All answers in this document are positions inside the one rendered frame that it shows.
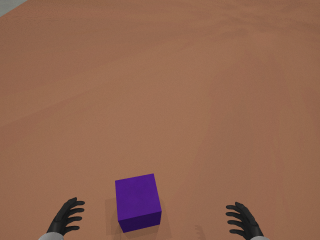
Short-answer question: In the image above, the robot right hand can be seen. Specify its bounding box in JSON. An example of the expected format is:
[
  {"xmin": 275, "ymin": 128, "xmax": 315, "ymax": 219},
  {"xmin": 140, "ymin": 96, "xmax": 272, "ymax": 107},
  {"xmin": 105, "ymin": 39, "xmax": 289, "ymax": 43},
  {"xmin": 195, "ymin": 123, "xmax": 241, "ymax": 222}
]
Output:
[{"xmin": 225, "ymin": 202, "xmax": 264, "ymax": 240}]

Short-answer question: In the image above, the robot left hand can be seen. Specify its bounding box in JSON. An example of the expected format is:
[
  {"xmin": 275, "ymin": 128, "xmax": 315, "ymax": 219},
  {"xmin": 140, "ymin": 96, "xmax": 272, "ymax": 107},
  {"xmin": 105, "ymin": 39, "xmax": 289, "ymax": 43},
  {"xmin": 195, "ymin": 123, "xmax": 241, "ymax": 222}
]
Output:
[{"xmin": 46, "ymin": 197, "xmax": 85, "ymax": 236}]

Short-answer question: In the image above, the carton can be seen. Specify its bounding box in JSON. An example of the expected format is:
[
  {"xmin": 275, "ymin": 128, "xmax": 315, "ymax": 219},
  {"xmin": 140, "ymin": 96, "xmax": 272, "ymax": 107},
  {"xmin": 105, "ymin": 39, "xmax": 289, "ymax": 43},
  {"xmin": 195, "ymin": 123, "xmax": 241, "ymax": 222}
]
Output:
[{"xmin": 115, "ymin": 173, "xmax": 162, "ymax": 233}]

